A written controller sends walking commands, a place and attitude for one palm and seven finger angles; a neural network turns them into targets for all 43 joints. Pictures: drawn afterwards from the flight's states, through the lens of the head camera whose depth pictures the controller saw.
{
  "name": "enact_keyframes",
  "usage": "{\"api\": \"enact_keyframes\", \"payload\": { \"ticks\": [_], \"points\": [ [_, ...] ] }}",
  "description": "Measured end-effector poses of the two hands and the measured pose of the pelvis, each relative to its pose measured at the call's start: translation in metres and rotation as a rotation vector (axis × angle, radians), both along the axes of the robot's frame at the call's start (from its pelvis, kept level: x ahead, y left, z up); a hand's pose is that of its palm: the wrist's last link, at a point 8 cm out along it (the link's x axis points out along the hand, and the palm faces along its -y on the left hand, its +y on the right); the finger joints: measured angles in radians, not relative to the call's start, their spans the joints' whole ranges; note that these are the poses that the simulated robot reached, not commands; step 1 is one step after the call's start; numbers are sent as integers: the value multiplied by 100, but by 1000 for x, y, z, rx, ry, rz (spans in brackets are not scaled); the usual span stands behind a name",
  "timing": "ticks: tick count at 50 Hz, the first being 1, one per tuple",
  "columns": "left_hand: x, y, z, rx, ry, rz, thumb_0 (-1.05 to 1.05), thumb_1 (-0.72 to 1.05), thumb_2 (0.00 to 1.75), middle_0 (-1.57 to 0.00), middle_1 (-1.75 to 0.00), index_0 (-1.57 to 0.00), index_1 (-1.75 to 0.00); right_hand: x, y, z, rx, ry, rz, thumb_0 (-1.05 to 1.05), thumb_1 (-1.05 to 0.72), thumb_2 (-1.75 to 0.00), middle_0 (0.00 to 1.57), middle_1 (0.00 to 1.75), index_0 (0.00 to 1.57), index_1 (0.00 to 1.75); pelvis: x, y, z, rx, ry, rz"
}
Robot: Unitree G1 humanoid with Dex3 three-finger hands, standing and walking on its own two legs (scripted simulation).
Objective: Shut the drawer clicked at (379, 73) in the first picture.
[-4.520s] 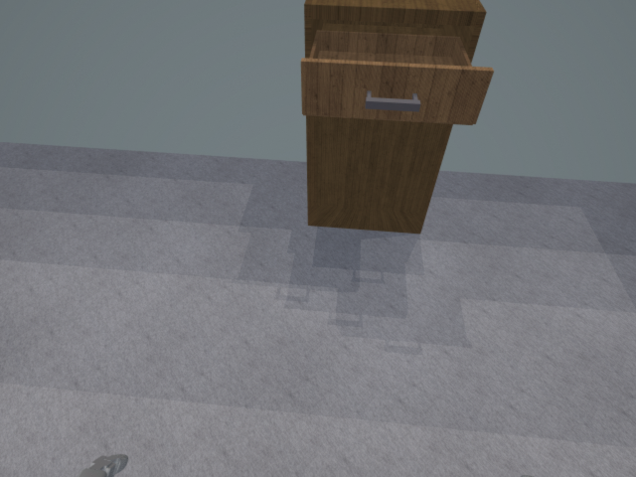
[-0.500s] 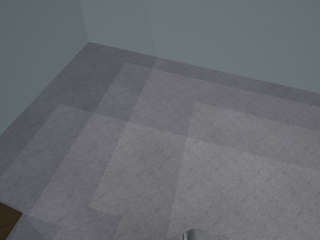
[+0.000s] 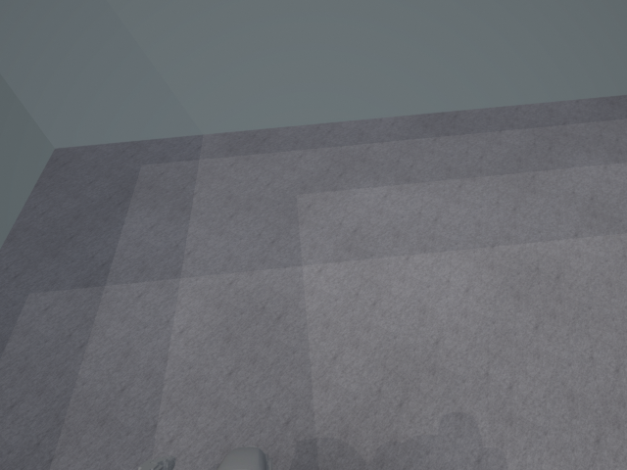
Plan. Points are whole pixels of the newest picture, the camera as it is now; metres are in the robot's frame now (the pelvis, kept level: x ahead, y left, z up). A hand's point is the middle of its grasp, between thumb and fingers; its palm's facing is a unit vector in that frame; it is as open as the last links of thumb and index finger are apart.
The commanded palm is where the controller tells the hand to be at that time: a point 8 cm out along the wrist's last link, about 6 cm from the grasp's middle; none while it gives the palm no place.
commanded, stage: walk to a spot facing it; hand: left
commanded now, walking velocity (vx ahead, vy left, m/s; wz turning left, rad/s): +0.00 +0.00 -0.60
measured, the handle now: out of the picture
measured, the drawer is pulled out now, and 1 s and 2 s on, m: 0.28 0.28 0.28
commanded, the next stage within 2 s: turn to face it in 1.12 s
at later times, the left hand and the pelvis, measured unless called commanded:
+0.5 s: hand out of the picture +0.07 +0.26 -0.17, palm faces -0.21 -0.95 -0.22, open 7.4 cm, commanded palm none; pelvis -0.03 +0.06 +0.00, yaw -18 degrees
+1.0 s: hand out of the picture +0.11 +0.12 -0.15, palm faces -0.49 -0.84 -0.23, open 7.4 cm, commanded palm none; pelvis +0.00 -0.03 +0.01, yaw -34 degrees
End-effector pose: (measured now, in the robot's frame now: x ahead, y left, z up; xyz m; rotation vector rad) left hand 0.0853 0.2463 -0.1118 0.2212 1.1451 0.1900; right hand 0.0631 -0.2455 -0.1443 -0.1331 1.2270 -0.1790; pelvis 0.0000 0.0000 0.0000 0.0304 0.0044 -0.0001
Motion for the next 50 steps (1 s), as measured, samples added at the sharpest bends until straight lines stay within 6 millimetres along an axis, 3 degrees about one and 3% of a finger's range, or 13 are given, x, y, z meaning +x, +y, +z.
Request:
{"api": "enact_keyframes", "payload": {
  "ticks": [5, 11, 14, 18, 23, 29, 35, 38, 43, 50],
  "points": [
    [-15, 8, -12, -27, 46, -14, 0, 90, 90, -21, -30, -20, -30, 12, 9, 10, -24, -59, -17, 1, -91, -89, 20, 30, 20, 30, -5, 12, -1, -9, 3, -57],
    [-31, 35, -35, -56, 113, -37, 0, 90, 90, -21, -30, -20, -30, 13, 27, 23, -83, -143, -55, 1, -91, -89, 20, 30, 20, 30, -13, 39, -9, -33, 14, -134],
    [-30, 49, -42, -65, 141, -66, 0, 90, 90, -21, -30, -20, -30, -4, 38, 30, -108, -147, -75, 1, -90, -89, 20, 30, 20, 30, -19, 49, -9, -33, 3, -172],
    [-25, 61, -38, -65, 156, -118, 0, 90, 90, -20, -30, -20, -30, -34, 47, 39, -120, -112, -126, 1, -90, -89, 20, 30, 20, 30, -22, 56, -1, -49, -5, -229],
    [-14, 63, -31, -47, 176, -182, 0, 91, 90, -20, -30, -20, -30, -75, 53, 36, -106, -75, -222, 1, -90, -89, 20, 30, 20, 30, -25, 59, 2, -60, -8, -293],
    [16, 35, -25, -22, 159, -305, 0, 91, 90, -20, -30, -20, -30, -138, 52, 19, -60, 6, -358, 1, -90, -89, 20, 30, 20, 30, -34, 50, 0, -51, -4, -378],
    [57, -26, -19, 12, 54, -466, 0, 91, 90, -20, -30, -20, -30, -209, 37, -14, 1, 90, -495, 1, -90, -89, 20, 30, 20, 30, -46, 23, -17, -25, 6, -469],
    [65, -51, -11, 12, -5, -495, 0, 91, 90, -20, -30, -20, -30, -230, 28, -20, 26, 151, -521, 1, -90, -89, 20, 30, 20, 30, -45, 10, -16, -34, 2, -479],
    [58, -73, 1, 9, 16, -516, 0, 90, 90, -20, -30, -20, -30, -216, 4, -3, 24, 97, -549, 1, -91, -89, 20, 30, 20, 30, -33, -11, 1, -10, -6, -533],
    [42, -85, -9, -8, 153, -529, 0, 90, 90, -21, -30, -20, -30, -159, -29, 10, -12, -18, -570, 1, -91, -89, 20, 30, 19, 30, -2, -31, 5, -15, -3, -586]
  ]
}}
